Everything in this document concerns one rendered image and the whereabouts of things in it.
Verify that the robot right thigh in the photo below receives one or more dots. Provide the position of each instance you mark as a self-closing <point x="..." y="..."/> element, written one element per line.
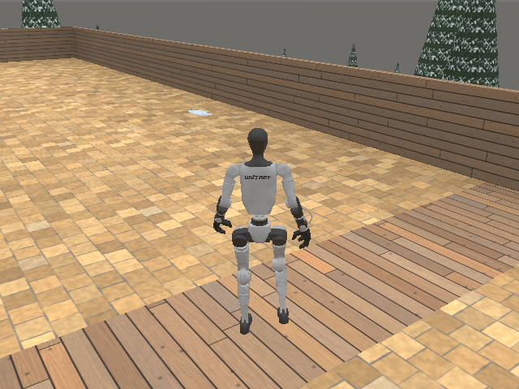
<point x="278" y="238"/>

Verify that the robot left upper arm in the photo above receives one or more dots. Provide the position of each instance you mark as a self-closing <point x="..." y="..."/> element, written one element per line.
<point x="228" y="184"/>

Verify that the robot right upper arm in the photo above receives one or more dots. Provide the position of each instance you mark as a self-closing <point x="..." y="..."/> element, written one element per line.
<point x="288" y="184"/>

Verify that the left robot forearm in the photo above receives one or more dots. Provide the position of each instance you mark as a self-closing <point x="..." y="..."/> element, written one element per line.
<point x="220" y="212"/>

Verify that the left robot hand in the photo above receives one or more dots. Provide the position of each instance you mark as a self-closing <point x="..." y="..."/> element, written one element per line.
<point x="219" y="229"/>

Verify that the right robot hand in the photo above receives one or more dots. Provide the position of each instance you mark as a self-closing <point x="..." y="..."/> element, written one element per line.
<point x="306" y="236"/>

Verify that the robot left foot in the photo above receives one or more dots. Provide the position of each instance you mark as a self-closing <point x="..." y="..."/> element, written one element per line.
<point x="244" y="327"/>

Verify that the right robot forearm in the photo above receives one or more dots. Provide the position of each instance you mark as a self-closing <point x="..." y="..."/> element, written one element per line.
<point x="299" y="217"/>

